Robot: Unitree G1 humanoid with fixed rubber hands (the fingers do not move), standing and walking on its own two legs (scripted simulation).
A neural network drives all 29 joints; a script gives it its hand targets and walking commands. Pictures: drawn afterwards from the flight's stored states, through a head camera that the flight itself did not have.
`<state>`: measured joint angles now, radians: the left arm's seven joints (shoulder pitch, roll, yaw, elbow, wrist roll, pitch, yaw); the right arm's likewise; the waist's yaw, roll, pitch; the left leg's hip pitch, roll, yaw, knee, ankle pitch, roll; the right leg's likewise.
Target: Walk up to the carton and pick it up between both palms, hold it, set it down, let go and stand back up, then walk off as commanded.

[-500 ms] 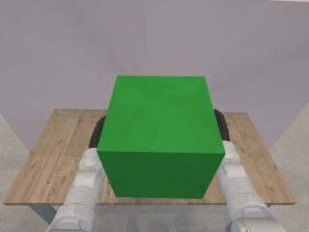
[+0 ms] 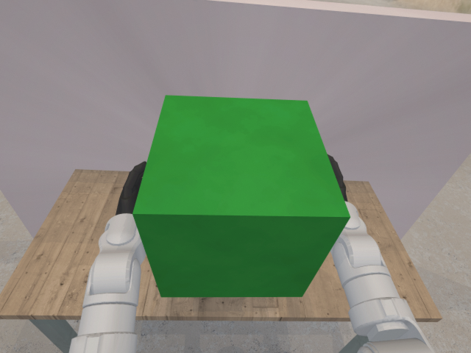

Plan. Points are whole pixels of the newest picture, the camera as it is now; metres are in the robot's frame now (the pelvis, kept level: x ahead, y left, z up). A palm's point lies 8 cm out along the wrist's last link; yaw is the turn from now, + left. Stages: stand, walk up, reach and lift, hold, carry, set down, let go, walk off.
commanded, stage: reach and lift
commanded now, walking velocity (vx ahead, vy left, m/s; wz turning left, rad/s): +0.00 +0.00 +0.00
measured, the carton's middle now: (235, 197) +0.36 -0.01 +0.11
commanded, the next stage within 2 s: hold in 1.02 s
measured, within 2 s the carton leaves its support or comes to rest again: neither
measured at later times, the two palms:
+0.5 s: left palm (134, 199) +0.33 +0.15 +0.14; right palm (345, 192) +0.33 -0.19 +0.15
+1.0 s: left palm (128, 192) +0.33 +0.16 +0.15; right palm (341, 183) +0.34 -0.18 +0.17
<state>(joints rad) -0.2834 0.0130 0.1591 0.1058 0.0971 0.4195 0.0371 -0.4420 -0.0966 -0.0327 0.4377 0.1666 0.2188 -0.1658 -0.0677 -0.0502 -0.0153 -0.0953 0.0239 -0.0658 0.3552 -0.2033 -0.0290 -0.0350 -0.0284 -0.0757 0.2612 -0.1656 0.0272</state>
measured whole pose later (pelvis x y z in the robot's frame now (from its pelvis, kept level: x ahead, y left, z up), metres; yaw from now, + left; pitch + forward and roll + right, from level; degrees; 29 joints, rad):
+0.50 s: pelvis -0.02 +0.00 +0.00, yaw -2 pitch -5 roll -1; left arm -0.43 -0.01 0.23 0.16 0.15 0.52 0.00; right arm -0.57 -0.10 -0.10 0.53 0.14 0.28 -0.14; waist -0.05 -0.05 -0.02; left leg -0.08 0.03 -0.03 0.33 -0.17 -0.03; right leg -0.06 -0.03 -0.04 0.28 -0.14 0.02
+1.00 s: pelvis -0.02 +0.00 +0.00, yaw -1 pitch -5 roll -1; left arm -0.45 0.01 0.24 0.14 0.16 0.56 -0.01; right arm -0.61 -0.09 -0.10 0.54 0.16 0.30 -0.15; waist -0.06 -0.06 -0.02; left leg -0.08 0.03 -0.04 0.34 -0.18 -0.03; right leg -0.05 -0.03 -0.05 0.28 -0.15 0.02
